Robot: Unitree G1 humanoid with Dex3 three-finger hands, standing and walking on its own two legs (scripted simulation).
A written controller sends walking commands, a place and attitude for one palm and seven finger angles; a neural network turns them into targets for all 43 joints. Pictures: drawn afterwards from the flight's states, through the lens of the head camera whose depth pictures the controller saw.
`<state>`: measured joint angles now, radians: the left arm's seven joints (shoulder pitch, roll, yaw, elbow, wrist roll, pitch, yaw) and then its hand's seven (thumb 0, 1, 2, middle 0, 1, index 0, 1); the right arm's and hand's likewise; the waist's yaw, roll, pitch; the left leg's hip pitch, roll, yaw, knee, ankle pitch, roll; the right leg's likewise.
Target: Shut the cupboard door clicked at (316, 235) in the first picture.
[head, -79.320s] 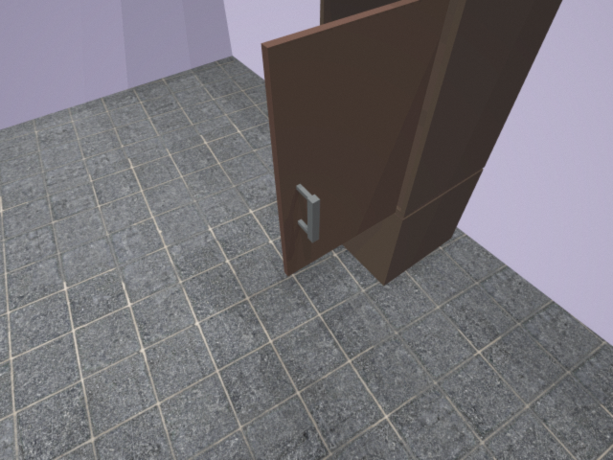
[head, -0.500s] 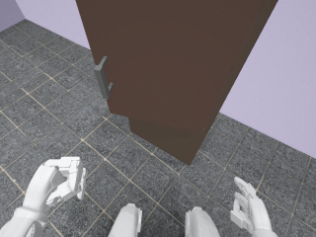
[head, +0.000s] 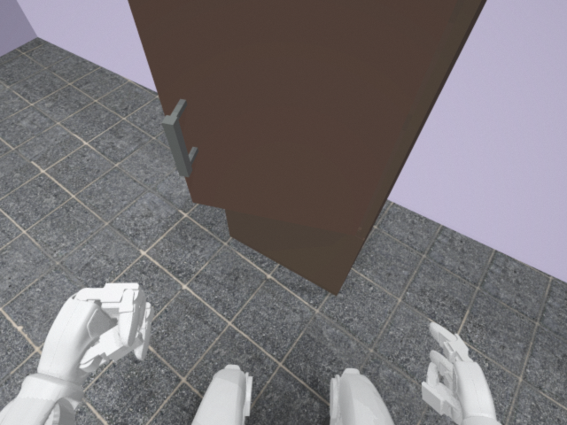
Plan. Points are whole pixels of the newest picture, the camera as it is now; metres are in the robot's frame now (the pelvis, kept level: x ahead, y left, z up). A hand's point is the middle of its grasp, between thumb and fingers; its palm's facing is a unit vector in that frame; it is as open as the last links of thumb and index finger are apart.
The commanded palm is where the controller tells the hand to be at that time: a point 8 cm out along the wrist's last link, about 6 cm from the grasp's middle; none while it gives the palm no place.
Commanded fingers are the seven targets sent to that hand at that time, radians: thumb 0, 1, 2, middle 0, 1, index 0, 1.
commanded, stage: bring the fist close to the handle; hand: left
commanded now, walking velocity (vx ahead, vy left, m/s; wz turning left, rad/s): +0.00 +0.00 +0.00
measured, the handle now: (183, 140) +0.55 +0.21 +0.03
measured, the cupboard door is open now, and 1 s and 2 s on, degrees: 18 18 17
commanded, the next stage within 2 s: push the door shut along its arc in 1.44 s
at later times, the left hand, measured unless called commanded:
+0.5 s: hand (161, 265) +0.31 +0.18 +0.05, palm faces -0.19 -0.98 -0.04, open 3.1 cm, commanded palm +0.31 +0.24 +0.05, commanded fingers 0.00 0.90 0.90 -1.30 -1.50 -1.30 -1.50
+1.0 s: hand (182, 195) +0.43 +0.19 +0.04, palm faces -0.17 -0.98 -0.04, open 3.1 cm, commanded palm +0.42 +0.24 +0.03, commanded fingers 0.00 0.90 0.90 -1.30 -1.50 -1.30 -1.50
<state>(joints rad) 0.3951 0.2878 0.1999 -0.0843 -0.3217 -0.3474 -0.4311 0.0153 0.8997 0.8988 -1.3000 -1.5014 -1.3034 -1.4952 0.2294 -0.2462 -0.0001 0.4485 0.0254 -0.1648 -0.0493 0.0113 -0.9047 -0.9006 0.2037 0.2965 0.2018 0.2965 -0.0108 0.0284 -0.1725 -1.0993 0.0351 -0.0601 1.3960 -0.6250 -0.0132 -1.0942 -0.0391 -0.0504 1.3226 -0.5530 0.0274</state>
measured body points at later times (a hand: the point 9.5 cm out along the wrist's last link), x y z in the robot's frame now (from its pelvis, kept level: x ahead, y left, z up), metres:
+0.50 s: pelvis +0.00 +0.00 +0.00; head +0.09 +0.02 +0.44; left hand +0.31 +0.24 +0.05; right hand +0.16 -0.24 -0.08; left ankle +0.02 +0.12 -0.61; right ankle +0.05 -0.14 -0.61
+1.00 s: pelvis -0.01 -0.01 -0.01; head +0.13 +0.01 +0.42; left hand +0.43 +0.24 +0.04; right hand +0.10 -0.28 -0.12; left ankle +0.02 +0.12 -0.61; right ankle +0.05 -0.14 -0.61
